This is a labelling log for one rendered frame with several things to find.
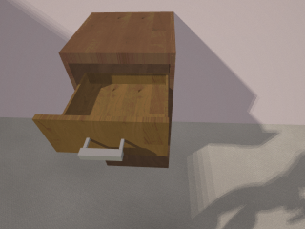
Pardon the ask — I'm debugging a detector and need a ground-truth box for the drawer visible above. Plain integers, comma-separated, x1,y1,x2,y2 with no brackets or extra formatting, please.
32,73,169,156

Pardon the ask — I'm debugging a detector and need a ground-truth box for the handle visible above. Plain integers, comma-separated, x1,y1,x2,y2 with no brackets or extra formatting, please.
78,137,125,161

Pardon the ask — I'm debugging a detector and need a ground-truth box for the cabinet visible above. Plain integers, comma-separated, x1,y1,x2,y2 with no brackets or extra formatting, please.
59,11,176,168

